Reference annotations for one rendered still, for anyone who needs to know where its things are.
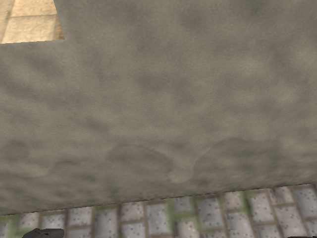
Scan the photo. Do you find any left robot hand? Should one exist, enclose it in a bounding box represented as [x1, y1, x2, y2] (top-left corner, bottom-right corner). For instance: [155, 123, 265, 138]
[22, 228, 64, 238]

